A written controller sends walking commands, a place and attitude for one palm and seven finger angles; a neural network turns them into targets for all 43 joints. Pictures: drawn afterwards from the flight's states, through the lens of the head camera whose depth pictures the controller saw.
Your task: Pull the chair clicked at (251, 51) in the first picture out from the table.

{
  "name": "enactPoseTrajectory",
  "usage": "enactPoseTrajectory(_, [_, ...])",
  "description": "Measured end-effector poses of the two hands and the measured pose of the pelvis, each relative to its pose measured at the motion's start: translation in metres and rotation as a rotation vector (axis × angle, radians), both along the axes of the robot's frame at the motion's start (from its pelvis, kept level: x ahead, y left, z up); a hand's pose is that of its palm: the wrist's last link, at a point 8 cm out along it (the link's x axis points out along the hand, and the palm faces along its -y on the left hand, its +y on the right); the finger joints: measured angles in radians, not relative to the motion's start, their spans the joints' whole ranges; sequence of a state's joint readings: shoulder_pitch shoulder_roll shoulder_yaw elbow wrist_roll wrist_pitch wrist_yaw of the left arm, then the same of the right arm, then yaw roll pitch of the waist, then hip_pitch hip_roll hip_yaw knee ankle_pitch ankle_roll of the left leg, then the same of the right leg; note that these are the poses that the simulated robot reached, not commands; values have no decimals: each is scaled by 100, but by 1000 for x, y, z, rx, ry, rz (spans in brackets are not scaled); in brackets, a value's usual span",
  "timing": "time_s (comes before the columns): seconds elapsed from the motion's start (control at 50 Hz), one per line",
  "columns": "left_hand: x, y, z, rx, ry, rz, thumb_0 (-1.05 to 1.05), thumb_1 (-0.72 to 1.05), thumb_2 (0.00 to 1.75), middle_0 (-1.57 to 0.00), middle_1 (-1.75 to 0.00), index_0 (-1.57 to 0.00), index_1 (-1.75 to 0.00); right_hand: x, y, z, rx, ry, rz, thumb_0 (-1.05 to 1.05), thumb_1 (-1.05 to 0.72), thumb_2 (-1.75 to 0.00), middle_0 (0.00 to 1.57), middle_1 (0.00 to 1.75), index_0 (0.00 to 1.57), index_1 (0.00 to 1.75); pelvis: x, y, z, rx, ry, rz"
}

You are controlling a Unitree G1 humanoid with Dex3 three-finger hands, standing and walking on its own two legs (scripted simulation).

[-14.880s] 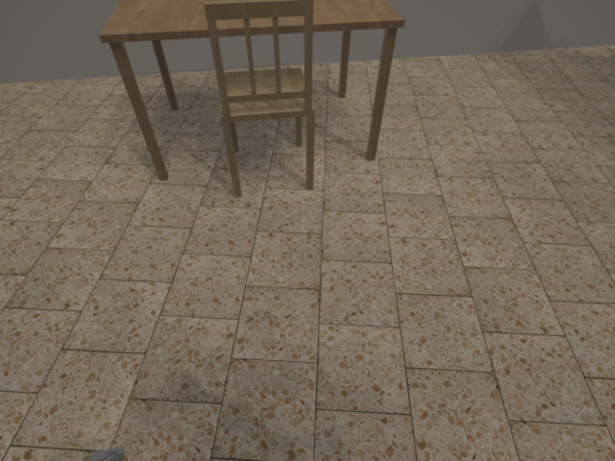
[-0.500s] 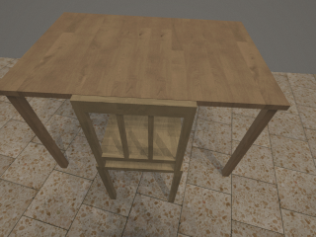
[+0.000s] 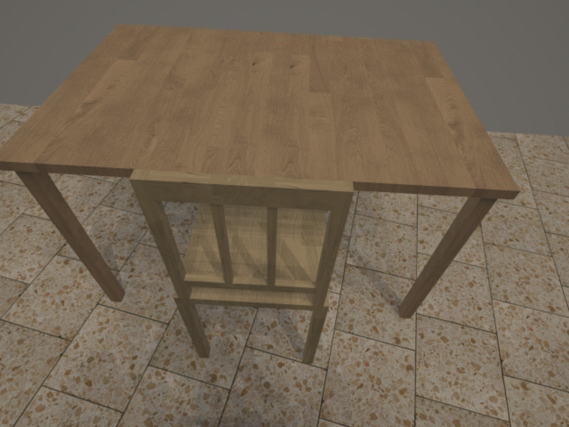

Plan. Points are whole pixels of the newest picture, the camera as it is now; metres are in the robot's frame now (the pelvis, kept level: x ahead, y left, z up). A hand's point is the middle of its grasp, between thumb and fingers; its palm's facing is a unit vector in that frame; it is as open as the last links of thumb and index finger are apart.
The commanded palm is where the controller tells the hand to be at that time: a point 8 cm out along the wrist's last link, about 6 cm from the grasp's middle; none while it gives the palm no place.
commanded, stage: look again from close up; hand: left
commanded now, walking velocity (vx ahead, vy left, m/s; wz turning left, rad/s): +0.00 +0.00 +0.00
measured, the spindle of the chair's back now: (223, 245) +0.46 +0.16 -0.11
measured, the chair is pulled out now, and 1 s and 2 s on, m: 0.00 0.00 0.00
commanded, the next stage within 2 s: raise the hand toward the chair's back in 0.98 s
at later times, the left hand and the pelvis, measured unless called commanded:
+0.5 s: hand out of the picture -0.03 +0.14 -0.18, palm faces +0.02 -0.98 -0.17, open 7.4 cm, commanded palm none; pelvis -0.01 -0.02 +0.00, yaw +0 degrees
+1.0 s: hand out of the picture -0.03 +0.13 -0.18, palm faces +0.02 -0.99 -0.16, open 7.4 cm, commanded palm none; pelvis -0.01 -0.03 +0.00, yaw +0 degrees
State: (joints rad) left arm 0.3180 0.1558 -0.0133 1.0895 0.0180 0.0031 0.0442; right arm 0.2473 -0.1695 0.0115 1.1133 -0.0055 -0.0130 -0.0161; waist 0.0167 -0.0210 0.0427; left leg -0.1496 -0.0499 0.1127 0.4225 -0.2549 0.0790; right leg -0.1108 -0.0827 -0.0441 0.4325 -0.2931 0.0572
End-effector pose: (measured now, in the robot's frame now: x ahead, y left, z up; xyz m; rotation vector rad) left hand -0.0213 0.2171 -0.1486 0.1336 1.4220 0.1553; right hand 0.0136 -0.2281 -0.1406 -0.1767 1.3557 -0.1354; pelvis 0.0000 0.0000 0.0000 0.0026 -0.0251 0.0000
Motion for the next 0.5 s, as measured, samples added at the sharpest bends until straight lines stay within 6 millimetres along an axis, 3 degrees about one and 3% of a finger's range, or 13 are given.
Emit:
enactPoseTrajectory(0.22, [-13,-13,1,-12,21,4,0,91,90,-20,-30,-19,-30,-16,-2,-1,13,29,-14,1,-92,-90,20,30,20,30,-5,-7,1,3,0,-3])
enactPoseTrajectory(0.5, [-9,-25,2,-14,2,-3,0,91,90,-20,-30,-19,-30,-31,-4,-3,32,55,-36,1,-92,-90,20,30,20,30,-7,-16,2,3,1,-7])
